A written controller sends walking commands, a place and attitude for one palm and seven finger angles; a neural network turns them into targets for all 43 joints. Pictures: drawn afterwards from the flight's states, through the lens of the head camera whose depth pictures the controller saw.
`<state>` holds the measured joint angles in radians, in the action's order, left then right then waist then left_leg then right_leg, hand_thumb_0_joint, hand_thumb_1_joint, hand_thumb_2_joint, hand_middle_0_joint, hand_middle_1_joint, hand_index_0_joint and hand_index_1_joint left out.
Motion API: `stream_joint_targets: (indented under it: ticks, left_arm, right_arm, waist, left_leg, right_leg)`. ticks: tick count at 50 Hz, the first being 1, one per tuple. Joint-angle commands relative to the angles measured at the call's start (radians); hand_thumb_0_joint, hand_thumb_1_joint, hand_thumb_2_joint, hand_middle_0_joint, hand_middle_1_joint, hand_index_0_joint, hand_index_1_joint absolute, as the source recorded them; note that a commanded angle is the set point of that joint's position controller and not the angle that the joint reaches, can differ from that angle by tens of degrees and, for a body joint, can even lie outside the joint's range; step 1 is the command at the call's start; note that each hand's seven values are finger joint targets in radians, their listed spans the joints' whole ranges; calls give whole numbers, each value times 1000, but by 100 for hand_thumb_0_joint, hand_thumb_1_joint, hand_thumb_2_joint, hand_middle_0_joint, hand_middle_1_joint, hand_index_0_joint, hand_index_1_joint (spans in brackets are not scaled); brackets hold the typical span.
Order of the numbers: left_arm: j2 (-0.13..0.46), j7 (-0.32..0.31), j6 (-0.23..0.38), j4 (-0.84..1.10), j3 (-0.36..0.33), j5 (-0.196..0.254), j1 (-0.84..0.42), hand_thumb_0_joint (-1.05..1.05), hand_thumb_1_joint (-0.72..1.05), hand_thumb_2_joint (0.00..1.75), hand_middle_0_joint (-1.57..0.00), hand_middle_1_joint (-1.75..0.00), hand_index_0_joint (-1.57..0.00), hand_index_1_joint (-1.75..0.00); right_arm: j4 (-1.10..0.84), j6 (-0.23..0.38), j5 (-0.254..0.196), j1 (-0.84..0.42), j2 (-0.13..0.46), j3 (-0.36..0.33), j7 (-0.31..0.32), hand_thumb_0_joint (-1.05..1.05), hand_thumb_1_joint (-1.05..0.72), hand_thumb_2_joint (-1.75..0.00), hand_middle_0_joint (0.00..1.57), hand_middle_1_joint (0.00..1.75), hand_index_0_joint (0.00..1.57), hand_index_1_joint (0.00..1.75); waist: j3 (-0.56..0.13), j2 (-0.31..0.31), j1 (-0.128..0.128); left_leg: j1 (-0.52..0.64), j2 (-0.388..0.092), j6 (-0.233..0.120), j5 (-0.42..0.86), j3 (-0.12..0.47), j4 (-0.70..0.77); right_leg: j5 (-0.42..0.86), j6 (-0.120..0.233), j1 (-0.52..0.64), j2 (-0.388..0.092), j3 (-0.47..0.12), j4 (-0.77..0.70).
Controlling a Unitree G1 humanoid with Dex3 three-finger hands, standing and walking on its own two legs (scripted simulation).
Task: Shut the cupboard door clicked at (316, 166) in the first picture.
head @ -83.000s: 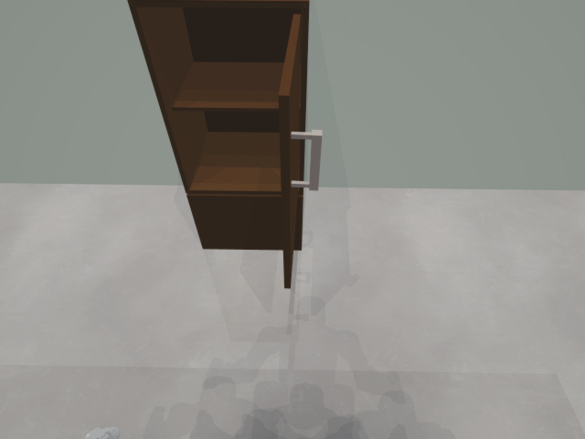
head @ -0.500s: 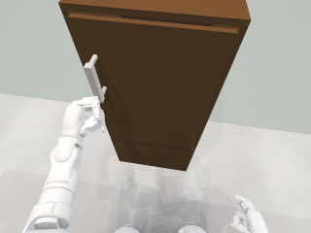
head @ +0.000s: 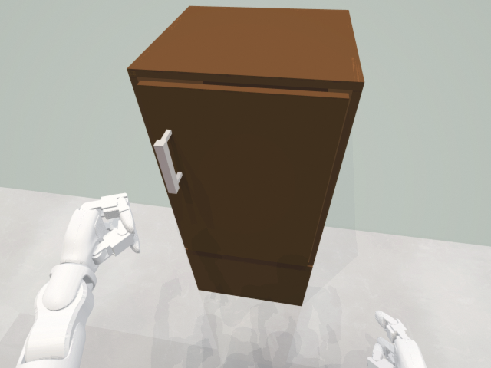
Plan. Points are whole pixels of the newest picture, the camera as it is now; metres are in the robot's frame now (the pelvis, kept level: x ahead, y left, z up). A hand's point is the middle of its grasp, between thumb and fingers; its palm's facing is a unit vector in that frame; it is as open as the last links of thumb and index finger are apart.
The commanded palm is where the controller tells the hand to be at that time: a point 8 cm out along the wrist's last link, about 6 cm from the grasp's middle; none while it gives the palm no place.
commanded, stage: draw the hand back to the body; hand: left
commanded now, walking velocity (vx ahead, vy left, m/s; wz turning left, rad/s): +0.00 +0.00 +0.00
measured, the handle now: (170, 162) +0.52 +0.21 +0.04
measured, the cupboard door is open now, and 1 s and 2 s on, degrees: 0 0 0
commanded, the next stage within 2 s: step back with the hand held close in 1.00 s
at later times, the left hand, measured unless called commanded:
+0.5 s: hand (53, 243) +0.23 +0.26 +0.16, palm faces +0.41 -0.83 -0.37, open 5.2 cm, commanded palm +0.18 +0.30 +0.19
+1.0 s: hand (36, 246) +0.22 +0.26 +0.18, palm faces +0.45 -0.80 -0.40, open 7.4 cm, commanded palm +0.17 +0.30 +0.20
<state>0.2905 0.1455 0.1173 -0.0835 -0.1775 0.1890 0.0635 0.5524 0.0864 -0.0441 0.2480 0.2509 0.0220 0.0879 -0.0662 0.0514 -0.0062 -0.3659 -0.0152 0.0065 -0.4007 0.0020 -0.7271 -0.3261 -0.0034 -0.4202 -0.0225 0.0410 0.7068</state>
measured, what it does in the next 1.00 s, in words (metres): stands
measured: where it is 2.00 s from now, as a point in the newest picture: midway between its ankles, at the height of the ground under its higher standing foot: outside the picture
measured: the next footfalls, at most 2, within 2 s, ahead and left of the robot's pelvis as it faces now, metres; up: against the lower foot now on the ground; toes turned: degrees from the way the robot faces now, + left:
none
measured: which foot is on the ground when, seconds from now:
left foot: down 0.00-1.00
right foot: down 0.00-1.00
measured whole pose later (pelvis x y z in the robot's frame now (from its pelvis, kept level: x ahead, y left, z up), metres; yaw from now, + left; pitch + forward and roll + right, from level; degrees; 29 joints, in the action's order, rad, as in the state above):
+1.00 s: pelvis +0.03 +0.00 +0.02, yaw +0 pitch -4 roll +0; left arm 0.33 -0.10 0.05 0.37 -0.33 0.06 0.45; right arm 0.63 0.12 0.00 0.22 0.22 0.01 0.08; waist 0.00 0.07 -0.07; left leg -0.06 -0.01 0.00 -0.30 -0.01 -0.43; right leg -0.24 -0.01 -0.13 -0.02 0.04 0.44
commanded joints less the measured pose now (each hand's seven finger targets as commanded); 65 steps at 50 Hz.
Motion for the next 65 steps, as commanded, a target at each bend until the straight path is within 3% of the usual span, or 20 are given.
stream_joint_targets:
  ticks: [1, 4, 5, 8, 10, 18, 19, 24, 31, 35, 38, 44, 45, 52, 56, 57, 58, 61, 65]
  left_arm:
    - [162, -170, 21, 290, -82, -71, -110, 0, 90, 90, -102, -120, -102, -120]
    - [166, -213, 17, 372, -85, -94, -82, 0, 90, 90, -94, -111, -94, -111]
    - [185, -224, 13, 368, -102, -98, -48, 0, 90, 90, -92, -108, -92, -108]
    - [178, -245, 14, 440, -96, -116, -56, 0, 90, 90, -83, -99, -83, -99]
    - [197, -256, 9, 453, -118, -119, -21, 0, 90, 90, -78, -93, -78, -93]
    - [189, -264, 8, 544, -162, -132, 117, 0, 90, 90, -56, -69, -56, -69]
    - [200, -264, 7, 553, -182, -130, 145, 0, 90, 90, -53, -66, -53, -66]
    - [221, -260, 7, 613, -234, -129, 217, 0, 90, 90, -39, -51, -39, -51]
    - [261, -265, 11, 703, -315, -125, 305, 0, 90, 90, -20, -30, -20, -30]
    - [206, -261, -1, 628, -263, -128, 297, 0, 90, 90, -20, -30, -20, -30]
    - [210, -266, 0, 637, -259, -133, 263, 0, 90, 90, -20, -30, -20, -30]
    - [248, -275, 11, 682, -294, -132, 278, 0, 90, 90, -20, -30, -20, -30]
    - [266, -276, 11, 681, -313, -133, 291, 0, 90, 90, -20, -30, -20, -30]
    - [236, -272, 11, 645, -292, -132, 286, 0, 90, 90, -20, -30, -20, -30]
    - [223, -268, 13, 645, -280, -129, 289, 0, 90, 90, -20, -30, -20, -30]
    - [333, -281, 55, 700, -382, -136, 165, 0, 90, 90, -20, -30, -20, -30]
    - [272, -277, 63, 617, -339, -134, 281, 0, 90, 90, -20, -30, -20, -30]
    - [258, -279, 72, 629, -314, -143, 339, 0, 90, 90, -20, -30, -20, -30]
    - [293, -297, 84, 679, -355, -139, 421, 0, 90, 90, -20, -30, -20, -30]
  right_arm:
    - [-150, 43, 10, -133, 86, -31, 28, 0, -90, -90, 20, 30, 20, 30]
    - [-144, 44, 17, -143, 81, -24, 28, 0, -90, -90, 20, 30, 20, 30]
    - [-138, 46, 18, -145, 84, -25, 30, 0, -90, -90, 20, 30, 20, 30]
    - [-129, 56, 22, -153, 79, -19, 28, 0, -90, -90, 20, 30, 20, 30]
    - [-117, 64, 26, -160, 85, -20, 30, 0, -90, -90, 20, 30, 20, 30]
    - [-96, 82, 36, -162, 73, -21, 14, 0, -90, -90, 20, 30, 20, 30]
    - [-95, 82, 38, -160, 74, -24, 11, 0, -90, -90, 20, 30, 20, 30]
    - [-93, 81, 41, -164, 71, -30, 1, 0, -90, -90, 20, 30, 20, 30]
    - [-93, 87, 40, -160, 62, -37, -1, 0, -90, -90, 20, 30, 20, 30]
    - [-80, 86, 41, -155, 73, -42, -1, 0, -90, -90, 20, 30, 20, 30]
    - [-80, 79, 40, -153, 76, -43, 0, 0, -90, -90, 20, 30, 20, 30]
    - [-87, 87, 45, -166, 68, -42, 5, 0, -90, -90, 20, 30, 20, 30]
    - [-84, 89, 45, -168, 69, -43, 7, 0, -90, -90, 20, 30, 20, 30]
    - [-78, 88, 41, -168, 63, -38, 4, 0, -90, -90, 20, 30, 20, 30]
    - [-80, 86, 40, -165, 66, -42, 3, 0, -90, -90, 20, 30, 20, 30]
    - [-113, 64, 33, -156, 102, -55, -4, 0, -90, -90, 20, 30, 20, 30]
    - [-95, 51, 38, -145, 90, -57, -2, 0, -90, -90, 20, 30, 20, 30]
    - [-102, 20, 39, -149, 84, -64, -8, 0, -90, -90, 20, 30, 20, 30]
    - [-120, -10, 38, -150, 100, -76, -2, 0, -90, -90, 20, 30, 20, 30]
  waist:
    - [-50, -49, -17]
    - [-75, -9, -21]
    - [-65, -44, -25]
    - [-55, 22, -23]
    - [-33, -9, -29]
    - [-17, 26, -46]
    - [-29, -1, -51]
    - [-11, -12, -57]
    - [-33, 32, -67]
    - [54, -15, -50]
    - [38, -8, -48]
    - [-38, -7, -68]
    - [-36, 2, -71]
    - [56, 31, -62]
    - [37, 19, -58]
    - [71, 11, -14]
    - [37, -70, -9]
    - [1, -119, -2]
    - [-88, -38, -1]
  left_leg:
    - [10, 17, -32, 119, -16, 210]
    - [72, 15, -30, 151, -13, 256]
    - [76, 11, -32, 165, -15, 266]
    - [124, 10, -26, 176, -12, 307]
    - [135, 8, -30, 195, -11, 323]
    - [191, 4, -22, 326, -17, 359]
    - [194, 4, -22, 347, -17, 357]
    - [203, -1, -21, 400, -22, 358]
    - [225, -4, -17, 472, -30, 350]
    - [213, -7, -22, 420, -33, 360]
    - [218, -3, -23, 394, -28, 365]
    - [230, 5, -26, 406, -27, 362]
    - [230, 5, -27, 404, -31, 359]
    - [200, 2, -20, 357, -32, 375]
    - [215, 0, -24, 343, -33, 381]
    - [127, -21, -41, 254, -21, 324]
    - [145, -13, -41, 241, -10, 288]
    - [143, -4, -33, 251, -13, 229]
    - [151, -29, -26, 408, 11, 267]
  right_leg:
    - [38, 18, 177, -8, -33, -221]
    - [79, 21, 231, -4, -20, -235]
    - [94, 19, 250, -2, -22, -250]
    - [110, 21, 266, 1, -11, -264]
    - [125, 19, 282, 6, -11, -286]
    - [244, 20, 345, 6, 3, -294]
    - [265, 19, 359, 7, 5, -295]
    - [305, 14, 368, 8, 5, -299]
    - [360, 12, 392, 5, 3, -295]
    - [316, 8, 333, 7, 8, -321]
    - [285, 9, 337, 6, 9, -315]
    - [310, 10, 387, 3, 4, -306]
    - [315, 10, 388, 4, 1, -312]
    - [265, 11, 350, 7, 4, -328]
    - [249, 9, 355, 7, 1, -333]
    - [289, 23, 283, -45, -110, -375]
    - [290, 32, 267, -80, -122, -387]
    - [323, 53, 242, -132, -152, -391]
    - [448, 40, 281, -104, -100, -294]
